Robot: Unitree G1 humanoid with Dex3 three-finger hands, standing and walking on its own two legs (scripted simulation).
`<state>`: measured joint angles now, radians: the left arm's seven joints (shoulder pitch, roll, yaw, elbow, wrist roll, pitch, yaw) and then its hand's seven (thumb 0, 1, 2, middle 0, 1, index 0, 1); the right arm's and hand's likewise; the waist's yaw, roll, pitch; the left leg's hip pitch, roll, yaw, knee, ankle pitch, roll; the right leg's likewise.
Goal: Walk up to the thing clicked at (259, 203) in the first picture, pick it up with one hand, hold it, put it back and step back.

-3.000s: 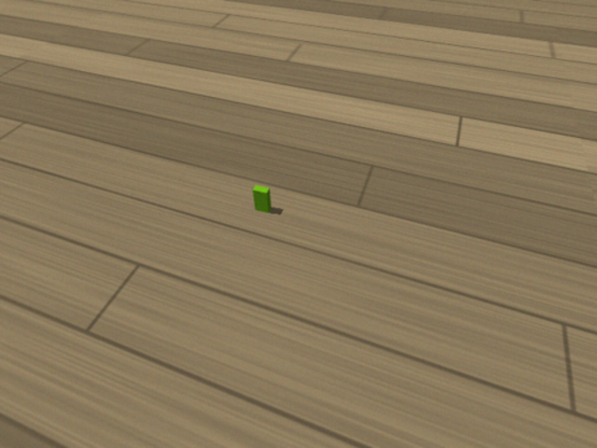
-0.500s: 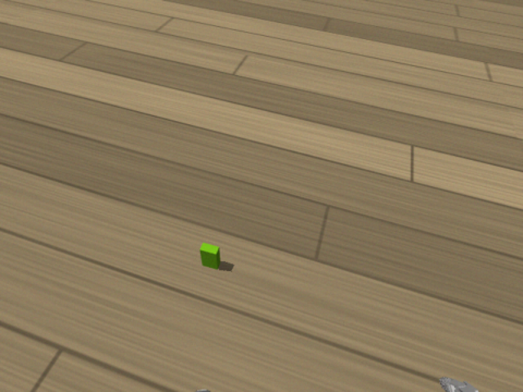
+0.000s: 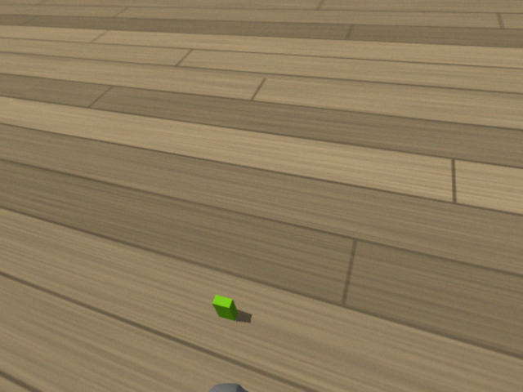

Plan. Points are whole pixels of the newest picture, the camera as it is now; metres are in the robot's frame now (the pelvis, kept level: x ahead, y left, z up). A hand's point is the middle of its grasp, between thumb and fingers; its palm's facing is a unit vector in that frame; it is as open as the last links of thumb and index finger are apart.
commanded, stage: walk up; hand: left
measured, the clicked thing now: (225, 308) +0.53 +0.24 -0.70
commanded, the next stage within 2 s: none
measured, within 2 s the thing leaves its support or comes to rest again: neither
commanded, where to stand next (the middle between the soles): +0.23 +0.03 m, yaw +1 degrees
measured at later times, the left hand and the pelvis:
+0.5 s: hand out of the picture +0.16 +0.32 -0.15, palm faces -0.01 -0.94 -0.34, open 7.3 cm; pelvis +0.12 +0.04 +0.00, yaw +3 degrees
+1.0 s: hand (131, 351) +0.23 +0.29 -0.14, palm faces -0.01 -0.93 -0.37, open 7.3 cm; pelvis +0.15 +0.03 +0.00, yaw +1 degrees
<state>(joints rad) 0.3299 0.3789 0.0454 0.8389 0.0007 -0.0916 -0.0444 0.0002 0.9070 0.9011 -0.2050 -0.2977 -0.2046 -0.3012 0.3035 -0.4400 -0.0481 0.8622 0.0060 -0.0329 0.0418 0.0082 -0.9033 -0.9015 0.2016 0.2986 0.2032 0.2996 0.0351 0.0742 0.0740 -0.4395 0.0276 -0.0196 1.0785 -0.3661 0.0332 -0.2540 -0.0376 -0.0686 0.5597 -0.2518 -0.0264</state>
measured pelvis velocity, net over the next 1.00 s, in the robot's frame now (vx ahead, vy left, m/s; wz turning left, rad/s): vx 0.15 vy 0.03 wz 0.03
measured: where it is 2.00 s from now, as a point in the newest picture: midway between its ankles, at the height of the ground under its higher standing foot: outside the picture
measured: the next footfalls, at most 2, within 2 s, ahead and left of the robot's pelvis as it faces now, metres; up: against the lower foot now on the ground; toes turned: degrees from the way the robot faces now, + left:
left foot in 0.30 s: +0.21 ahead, +0.16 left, +0.00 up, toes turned +4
right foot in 0.70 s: +0.24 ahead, -0.09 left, +0.00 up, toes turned +0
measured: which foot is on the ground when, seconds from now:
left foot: up 0.00-0.28, down 0.30-1.00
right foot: down 0.00-0.34, up 0.36-0.68, down 0.70-1.00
